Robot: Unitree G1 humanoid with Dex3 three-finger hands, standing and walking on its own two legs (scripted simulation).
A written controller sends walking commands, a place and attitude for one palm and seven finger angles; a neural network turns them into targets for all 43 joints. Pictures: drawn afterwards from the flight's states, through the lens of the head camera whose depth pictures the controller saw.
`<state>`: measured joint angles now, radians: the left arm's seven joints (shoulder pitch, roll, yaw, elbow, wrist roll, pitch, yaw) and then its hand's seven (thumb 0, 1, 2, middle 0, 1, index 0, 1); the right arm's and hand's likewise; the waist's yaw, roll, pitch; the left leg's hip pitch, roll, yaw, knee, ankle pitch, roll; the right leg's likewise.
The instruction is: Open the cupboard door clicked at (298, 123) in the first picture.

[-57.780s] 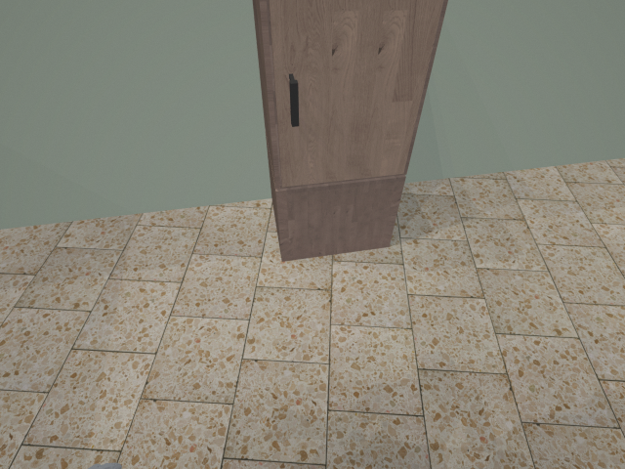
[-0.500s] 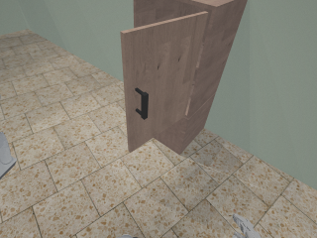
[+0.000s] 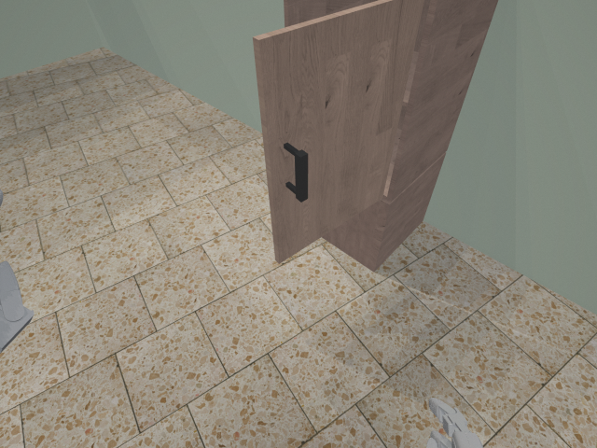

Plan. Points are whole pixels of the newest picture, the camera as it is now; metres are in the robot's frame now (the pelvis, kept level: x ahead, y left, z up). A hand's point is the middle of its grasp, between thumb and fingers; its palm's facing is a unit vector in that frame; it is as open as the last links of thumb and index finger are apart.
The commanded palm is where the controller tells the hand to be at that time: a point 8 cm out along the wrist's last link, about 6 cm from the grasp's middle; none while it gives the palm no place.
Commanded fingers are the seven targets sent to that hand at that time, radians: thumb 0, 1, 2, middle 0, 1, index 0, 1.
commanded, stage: stop stepping back and stand still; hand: left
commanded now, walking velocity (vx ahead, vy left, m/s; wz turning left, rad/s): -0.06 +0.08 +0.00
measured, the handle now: (295, 172) +0.65 +0.04 -0.01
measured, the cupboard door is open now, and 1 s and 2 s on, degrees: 82 82 82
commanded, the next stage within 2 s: let the arm hang, fingers relaxed in 1.10 s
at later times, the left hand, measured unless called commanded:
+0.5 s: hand (44, 286) +0.23 +0.27 +0.17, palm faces +0.39 -0.77 -0.51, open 7.4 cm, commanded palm +0.17 +0.31 +0.19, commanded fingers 0.00 0.90 0.90 -0.20 -0.30 -0.20 -0.30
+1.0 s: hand (23, 288) +0.24 +0.29 +0.17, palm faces +0.38 -0.79 -0.48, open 7.4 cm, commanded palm +0.18 +0.33 +0.19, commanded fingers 0.00 0.90 0.90 -0.20 -0.30 -0.20 -0.30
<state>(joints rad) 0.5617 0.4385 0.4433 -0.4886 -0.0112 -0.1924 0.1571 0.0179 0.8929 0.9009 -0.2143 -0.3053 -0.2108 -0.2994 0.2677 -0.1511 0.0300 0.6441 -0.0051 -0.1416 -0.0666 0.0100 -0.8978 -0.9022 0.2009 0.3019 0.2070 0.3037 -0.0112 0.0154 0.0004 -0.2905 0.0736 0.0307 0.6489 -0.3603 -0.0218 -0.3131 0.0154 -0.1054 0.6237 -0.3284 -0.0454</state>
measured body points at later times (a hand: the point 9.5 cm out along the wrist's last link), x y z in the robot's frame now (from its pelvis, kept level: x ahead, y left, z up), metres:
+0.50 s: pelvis +0.03 +0.01 +0.02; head +0.05 +0.00 +0.46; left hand +0.21 +0.31 +0.20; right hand +0.21 -0.23 -0.06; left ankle +0.06 +0.13 -0.72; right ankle +0.03 -0.07 -0.72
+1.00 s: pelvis +0.03 +0.04 +0.02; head +0.05 +0.03 +0.47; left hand +0.21 +0.33 +0.19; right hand +0.20 -0.20 -0.07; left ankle +0.06 +0.13 -0.72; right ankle +0.03 -0.07 -0.72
